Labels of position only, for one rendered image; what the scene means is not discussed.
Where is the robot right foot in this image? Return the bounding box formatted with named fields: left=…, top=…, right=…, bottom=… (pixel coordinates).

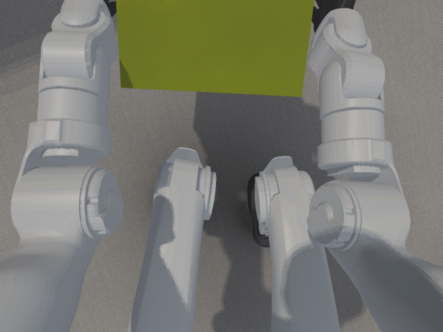
left=247, top=173, right=270, bottom=247

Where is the robot left shin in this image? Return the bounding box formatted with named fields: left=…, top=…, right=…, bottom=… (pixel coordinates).
left=152, top=147, right=203, bottom=207

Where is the robot right upper arm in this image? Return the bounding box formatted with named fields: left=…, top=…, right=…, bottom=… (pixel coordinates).
left=307, top=180, right=443, bottom=332

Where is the right robot forearm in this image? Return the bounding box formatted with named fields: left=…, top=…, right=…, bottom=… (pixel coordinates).
left=308, top=8, right=406, bottom=201

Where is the left robot forearm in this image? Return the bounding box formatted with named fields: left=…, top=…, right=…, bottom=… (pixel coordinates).
left=10, top=0, right=119, bottom=230

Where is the carton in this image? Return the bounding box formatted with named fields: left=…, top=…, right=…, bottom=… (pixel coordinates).
left=116, top=0, right=314, bottom=97

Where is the robot left upper arm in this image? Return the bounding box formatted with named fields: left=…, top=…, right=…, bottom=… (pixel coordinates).
left=0, top=165, right=123, bottom=332

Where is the robot right hand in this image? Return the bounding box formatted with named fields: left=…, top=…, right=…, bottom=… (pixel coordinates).
left=311, top=0, right=356, bottom=32

